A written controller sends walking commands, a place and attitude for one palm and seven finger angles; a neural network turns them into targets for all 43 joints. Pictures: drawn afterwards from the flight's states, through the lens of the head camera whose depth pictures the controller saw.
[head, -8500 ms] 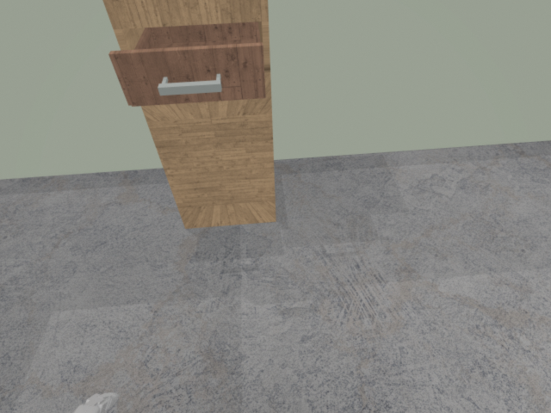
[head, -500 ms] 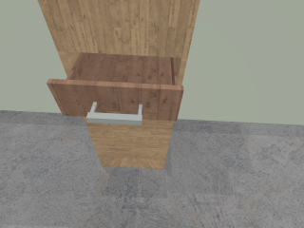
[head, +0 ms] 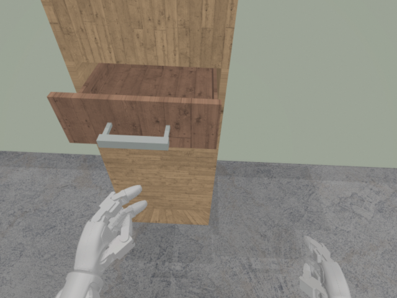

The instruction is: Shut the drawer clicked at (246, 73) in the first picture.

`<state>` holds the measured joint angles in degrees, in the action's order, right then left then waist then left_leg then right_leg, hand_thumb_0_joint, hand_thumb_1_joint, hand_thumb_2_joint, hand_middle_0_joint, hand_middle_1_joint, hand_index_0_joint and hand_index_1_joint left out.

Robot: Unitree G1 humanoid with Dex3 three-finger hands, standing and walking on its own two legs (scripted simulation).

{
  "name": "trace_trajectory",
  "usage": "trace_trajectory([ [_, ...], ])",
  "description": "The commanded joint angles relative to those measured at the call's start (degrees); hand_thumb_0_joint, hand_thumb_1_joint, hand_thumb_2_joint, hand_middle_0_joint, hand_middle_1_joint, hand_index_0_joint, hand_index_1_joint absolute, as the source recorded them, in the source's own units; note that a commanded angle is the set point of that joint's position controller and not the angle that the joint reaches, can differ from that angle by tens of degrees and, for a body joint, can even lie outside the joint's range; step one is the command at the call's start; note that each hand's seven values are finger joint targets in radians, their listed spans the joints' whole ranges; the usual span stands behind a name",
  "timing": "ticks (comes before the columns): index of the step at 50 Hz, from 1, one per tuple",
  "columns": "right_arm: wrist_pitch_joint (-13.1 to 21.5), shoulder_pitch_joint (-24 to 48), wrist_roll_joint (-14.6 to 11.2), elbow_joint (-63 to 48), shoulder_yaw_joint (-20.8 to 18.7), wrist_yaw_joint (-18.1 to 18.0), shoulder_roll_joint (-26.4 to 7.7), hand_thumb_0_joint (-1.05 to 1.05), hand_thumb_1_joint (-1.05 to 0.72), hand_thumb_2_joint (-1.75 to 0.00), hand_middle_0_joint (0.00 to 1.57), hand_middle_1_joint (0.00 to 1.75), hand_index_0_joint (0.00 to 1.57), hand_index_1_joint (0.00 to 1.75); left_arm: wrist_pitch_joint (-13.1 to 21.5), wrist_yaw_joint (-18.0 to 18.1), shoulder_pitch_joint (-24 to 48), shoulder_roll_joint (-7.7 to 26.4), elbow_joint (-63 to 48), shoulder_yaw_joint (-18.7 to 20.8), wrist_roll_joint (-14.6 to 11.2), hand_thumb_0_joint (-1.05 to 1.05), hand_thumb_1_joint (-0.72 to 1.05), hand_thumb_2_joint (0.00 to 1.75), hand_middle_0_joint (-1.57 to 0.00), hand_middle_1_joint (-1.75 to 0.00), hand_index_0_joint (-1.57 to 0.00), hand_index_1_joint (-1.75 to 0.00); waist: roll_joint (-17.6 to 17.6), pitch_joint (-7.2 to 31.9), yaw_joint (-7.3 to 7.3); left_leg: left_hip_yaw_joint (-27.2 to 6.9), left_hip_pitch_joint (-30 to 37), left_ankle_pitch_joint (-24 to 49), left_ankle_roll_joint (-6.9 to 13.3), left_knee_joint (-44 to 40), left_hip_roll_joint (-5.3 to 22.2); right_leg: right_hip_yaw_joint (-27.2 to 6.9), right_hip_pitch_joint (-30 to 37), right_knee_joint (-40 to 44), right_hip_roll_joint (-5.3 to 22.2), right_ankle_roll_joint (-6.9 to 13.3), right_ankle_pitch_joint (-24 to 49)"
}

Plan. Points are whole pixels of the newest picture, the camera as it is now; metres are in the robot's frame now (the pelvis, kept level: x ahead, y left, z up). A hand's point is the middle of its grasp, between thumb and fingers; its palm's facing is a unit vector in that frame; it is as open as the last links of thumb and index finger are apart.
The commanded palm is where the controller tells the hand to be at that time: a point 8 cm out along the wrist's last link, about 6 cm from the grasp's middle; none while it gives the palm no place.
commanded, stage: raise the hand and make a fist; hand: left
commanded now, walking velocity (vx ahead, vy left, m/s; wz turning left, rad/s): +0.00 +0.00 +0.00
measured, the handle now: (136, 135) +0.45 +0.16 +0.09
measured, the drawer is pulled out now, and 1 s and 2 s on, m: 0.16 0.16 0.16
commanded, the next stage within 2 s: bring the fist close to the handle in 1.54 s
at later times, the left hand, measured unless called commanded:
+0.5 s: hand (116, 210) +0.26 +0.16 +0.08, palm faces -0.01 -1.00 -0.03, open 3.8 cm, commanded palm +0.21 +0.22 +0.10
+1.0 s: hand (103, 188) +0.25 +0.15 +0.18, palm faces -0.09 -1.00 -0.02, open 3.2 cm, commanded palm +0.22 +0.20 +0.17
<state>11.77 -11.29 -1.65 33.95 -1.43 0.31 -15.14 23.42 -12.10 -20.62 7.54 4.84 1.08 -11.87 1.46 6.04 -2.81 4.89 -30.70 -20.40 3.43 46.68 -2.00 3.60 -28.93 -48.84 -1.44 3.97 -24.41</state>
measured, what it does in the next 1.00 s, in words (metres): stands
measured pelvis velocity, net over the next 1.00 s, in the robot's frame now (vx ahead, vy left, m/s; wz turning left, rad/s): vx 0.03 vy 0.04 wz -0.02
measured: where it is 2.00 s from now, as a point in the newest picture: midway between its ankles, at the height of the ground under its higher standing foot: outside the picture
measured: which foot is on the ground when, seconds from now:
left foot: down 0.00-1.00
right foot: down 0.00-1.00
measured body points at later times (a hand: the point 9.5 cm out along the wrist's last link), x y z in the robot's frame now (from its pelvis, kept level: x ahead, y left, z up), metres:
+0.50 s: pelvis +0.04 -0.02 +0.01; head +0.06 -0.05 +0.46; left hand +0.26 +0.21 +0.09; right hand +0.18 -0.26 -0.09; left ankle +0.04 +0.10 -0.70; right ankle +0.01 -0.07 -0.70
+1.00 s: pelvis +0.03 +0.04 +0.02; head +0.01 +0.03 +0.47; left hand +0.25 +0.21 +0.18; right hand +0.23 -0.16 -0.03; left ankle +0.04 +0.10 -0.70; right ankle +0.01 -0.07 -0.70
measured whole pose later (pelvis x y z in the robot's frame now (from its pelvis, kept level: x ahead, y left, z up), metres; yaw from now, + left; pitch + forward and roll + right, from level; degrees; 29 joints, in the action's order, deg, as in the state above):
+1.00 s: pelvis +0.03 +0.04 +0.02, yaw -1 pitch +1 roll -1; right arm 13.2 -12.4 -2.9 30.5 4.6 -1.6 -11.4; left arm 0.0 -5.6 -20.0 9.8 -25.9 -1.5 -11.0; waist -2.8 4.5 2.1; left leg -0.4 -20.1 -19.8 4.7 39.4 -4.9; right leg 1.6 -17.0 -38.0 -1.4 0.9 -21.6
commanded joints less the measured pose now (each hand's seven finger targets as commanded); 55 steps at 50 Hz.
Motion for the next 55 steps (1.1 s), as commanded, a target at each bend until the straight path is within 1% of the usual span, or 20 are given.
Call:
trace_trajectory([
  [1,-1.3,8.7,-0.5,-16.7,-1.6,-0.5,-6.4,0.0,-0.9,-0.9,0.2,0.3,0.2,0.3,-0.8,1.4,-6.8,12.1,-15.5,9.8,-0.6,0.0,0.9,0.9,-0.58,-0.71,-0.58,-0.71,-7.3,0.7,7.04,-3.0,-3.2,-2.3,-2.5,-5.0,-0.3,-6.3,-0.7,9.9,2.6,-1.0,-6.0],
  [3,-1.4,4.8,0.1,-16.9,-1.9,-1.1,-4.2,0.0,-0.9,-0.9,0.2,0.3,0.2,0.3,1.1,4.9,-2.7,12.4,-25.0,11.2,-0.9,0.0,0.9,0.9,-0.62,-0.75,-0.62,-0.75,-10.9,6.2,5.48,-3.9,0.1,0.7,-1.8,-3.0,0.8,-7.0,-0.6,8.9,1.8,-1.1,-1.2],
  [5,-1.0,0.8,0.5,-15.5,-1.6,-1.5,-3.7,0.0,-0.9,-0.9,0.2,0.3,0.2,0.3,6.2,7.0,3.4,13.5,-35.2,11.1,-1.5,0.0,0.9,0.9,-0.66,-0.8,-0.66,-0.8,-9.1,11.0,2.5,-5.1,0.6,4.8,-1.1,0.6,1.5,-8.7,-0.3,7.7,1.2,-2.1,5.0],
  [9,2.4,0.8,-0.3,-10.7,-0.3,-2.3,-4.7,0.0,-0.9,-0.9,0.2,0.3,0.2,0.3,13.8,1.2,8.0,10.2,-29.6,4.1,-3.1,0.0,0.9,0.9,-0.74,-0.88,-0.74,-0.88,-5.5,4.5,-3.21,-7.1,-3.8,2.3,-0.9,6.2,2.1,-13.4,-5.6,10.6,2.9,-4.9,4.3],
  [11,3.4,1.0,-1.1,-9.5,0.3,-2.9,-6.1,0.0,-0.9,-0.9,0.2,0.3,0.2,0.3,12.1,-4.2,10.0,8.9,-23.5,0.6,-4.1,0.0,0.9,0.9,-0.78,-0.93,-0.78,-0.93,-2.1,1.0,-4.67,-7.7,-4.9,0.5,-0.6,7.2,2.3,-15.1,-5.6,13.4,3.8,-6.9,3.4],
  [14,2.9,0.2,-2.0,-9.7,0.1,-4.2,-7.8,0.0,-0.9,-0.9,0.2,0.3,0.2,0.3,1.7,-9.7,7.7,12.5,-14.3,3.0,-4.4,0.0,0.9,0.9,-0.84,-0.99,-0.84,-0.99,2.8,3.2,-2.67,-7.4,-5.6,0.5,-0.1,4.7,1.9,-16.7,-0.1,16.0,5.3,-9.2,4.8],
  [17,1.2,2.3,-2.4,-11.6,0.1,-4.4,-7.4,0.0,-0.9,-0.9,0.2,0.3,0.2,0.3,-9.6,-9.8,2.4,18.5,-12.9,12.9,-4.8,0.0,0.9,0.9,-0.9,-1.06,-0.9,-1.06,4.6,11.1,3.2,-7.3,-4.2,6.2,-0.6,1.3,1.4,-17.2,12.3,14.5,7.9,-10.4,18.5],
  [21,-0.1,4.6,-1.5,-13.3,0.9,-3.9,-3.5,0.0,-0.9,-0.9,0.2,0.3,0.2,0.3,-11.9,-1.9,-3.0,16.6,-23.7,21.6,-8.9,0.0,0.9,0.9,-0.98,-1.14,-0.98,-1.14,4.3,16.0,7.69,-7.2,-0.4,12.7,-2.2,-2.4,1.4,-13.7,23.4,10.8,8.3,-10.4,43.4],
  [25,1.2,3.2,-1.0,-12.0,0.4,-2.6,-3.2,0.0,-0.9,-0.9,0.2,0.3,0.2,0.3,-6.4,1.5,-9.1,14.6,-29.1,20.8,-7.8,0.0,0.9,0.9,-1.06,-1.23,-1.06,-1.23,5.9,9.3,6.72,-6.7,0.3,13.9,-2.0,-3.9,1.2,-11.7,19.8,10.6,6.2,-10.0,46.9],
  [27,2.1,2.4,-1.2,-11.1,-0.3,-2.1,-3.5,0.0,-0.9,-0.9,0.2,0.3,0.2,0.3,-4.5,0.1,-12.6,13.1,-29.8,17.9,-6.1,0.0,0.9,0.9,-1.1,-1.27,-1.1,-1.27,1.2,7.4,5.63,-6.1,2.4,14.2,-1.5,-5.0,1.1,-10.3,16.1,11.3,5.3,-9.6,43.1],
  [29,3.5,2.1,-1.6,-11.0,-0.6,-2.2,-4.1,0.0,-0.9,-0.9,0.2,0.3,0.2,0.3,-4.6,-2.0,-13.8,10.8,-29.9,14.4,-6.3,0.0,0.9,0.9,-1.14,-1.32,-1.14,-1.32,-1.4,6.0,4.33,-6.2,4.8,13.9,-1.2,-5.5,1.3,-8.7,11.8,12.8,4.4,-9.1,35.7],
  [30,3.9,2.7,-1.6,-11.4,-0.5,-2.4,-4.7,0.0,-0.9,-0.9,0.2,0.3,0.2,0.3,-5.5,-3.2,-13.7,9.9,-29.4,12.9,-6.8,0.0,0.9,0.9,-1.16,-1.34,-1.16,-1.34,2.8,3.9,3.64,-6.8,4.4,13.9,-1.1,-4.9,1.6,-10.0,10.9,13.6,4.6,-10.1,35.3],
  [32,5.2,1.1,-2.1,-11.5,-0.8,-3.1,-5.1,0.0,-0.9,-0.9,0.2,0.3,0.2,0.3,-6.4,-4.7,-12.5,8.7,-32.6,10.7,-7.9,0.0,0.9,0.9,-1.2,-1.38,-1.2,-1.38,1.1,6.9,3.13,-6.6,6.8,14.0,-0.8,-5.5,1.3,-9.3,11.6,14.7,4.4,-9.9,33.4],
  [35,7.0,0.5,-1.7,-10.3,-0.4,-4.1,-5.7,0.0,-0.9,-0.9,0.2,0.3,0.2,0.3,-7.6,-2.6,-5.1,11.4,-38.2,10.3,-7.1,0.0,0.9,0.9,-1.26,-1.45,-1.26,-1.45,-2.0,6.2,2.27,-7.6,11.3,14.9,-0.3,-7.6,1.7,-4.9,8.4,14.5,2.1,-6.5,25.2],
  [38,8.2,0.6,-1.2,-10.9,0.2,-4.0,-5.0,0.0,-0.9,-0.9,0.2,0.3,0.2,0.3,-7.2,1.6,-1.8,9.4,-43.5,6.1,-4.2,0.0,0.9,0.9,-1.32,-1.51,-1.32,-1.51,-6.4,5.9,2.63,-8.9,14.8,14.5,-0.3,-10.5,2.1,-0.8,6.0,13.6,0.6,-3.3,16.3],
  [40,7.9,0.8,-0.8,-10.3,0.8,-3.7,-5.4,0.0,-0.9,-0.9,0.2,0.3,0.2,0.3,-7.7,4.5,1.2,11.2,-44.0,6.7,-2.3,0.0,0.9,0.9,-1.36,-1.56,-1.36,-1.56,-3.6,4.6,2.72,-10.2,14.9,13.6,-0.5,-11.7,2.7,-0.2,5.9,13.7,0.1,-2.8,13.7],
  [44,6.6,2.9,-1.1,-11.5,1.9,-3.1,-4.7,0.0,-0.9,-0.9,0.2,0.3,0.2,0.3,-13.8,6.2,3.6,5.8,-41.9,0.5,-0.6,0.0,0.9,0.9,-1.4,-1.6,-1.4,-1.6,-6.0,1.7,3.48,-12.3,15.6,9.6,-2.1,-15.5,3.7,0.7,6.2,14.3,0.3,-2.3,9.8],
  [46,5.4,3.7,-1.3,-12.0,2.2,-2.7,-4.5,0.0,-0.9,-0.9,0.2,0.3,0.2,0.3,-18.9,6.3,3.4,4.5,-40.9,-1.7,0.3,0.0,0.9,0.9,-1.4,-1.6,-1.4,-1.6,-3.5,0.7,4.24,-12.8,15.1,9.0,-2.4,-17.3,4.1,0.8,7.7,14.8,0.4,-2.3,9.8],
  [51,1.0,7.1,-1.5,-13.1,3.4,-2.2,-3.7,0.0,-0.9,-0.9,0.2,0.3,0.2,0.3,-29.4,8.5,9.7,5.4,-45.2,-1.8,2.3,0.0,0.9,0.9,-1.4,-1.6,-1.4,-1.6,-3.8,0.1,5.17,-12.6,16.7,9.9,-3.7,-20.3,4.3,0.9,10.8,16.0,0.6,-2.0,10.8],
  [55,-0.6,9.1,-1.1,-13.1,3.9,-1.9,-3.2,0.0,-0.9,-0.9,0.2,0.3,0.2,0.3,-31.7,11.9,16.3,7.0,-49.4,0.8,2.3,0.0,0.9,0.9,-1.4,-1.6,-1.4,-1.6,-2.3,2.6,5.46,-13.4,19.5,10.3,-4.4,-21.3,4.6,1.0,11.9,16.2,0.2,-1.9,10.6],
])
